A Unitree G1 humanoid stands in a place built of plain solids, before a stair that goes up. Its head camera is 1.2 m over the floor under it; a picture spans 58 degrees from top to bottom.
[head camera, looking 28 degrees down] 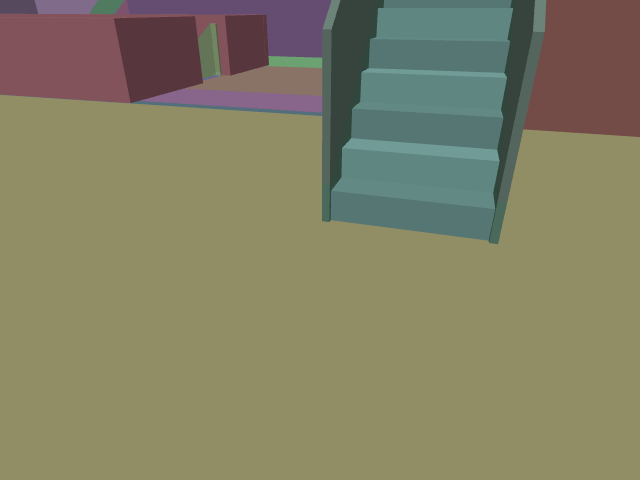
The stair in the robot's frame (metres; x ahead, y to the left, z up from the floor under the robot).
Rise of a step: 0.20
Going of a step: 0.26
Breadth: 0.97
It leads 17 degrees to the right of straight ahead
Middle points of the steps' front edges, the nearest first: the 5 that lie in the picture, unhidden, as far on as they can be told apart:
2.39 -0.53 0.20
2.63 -0.61 0.41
2.88 -0.68 0.61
3.12 -0.75 0.81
3.37 -0.83 1.01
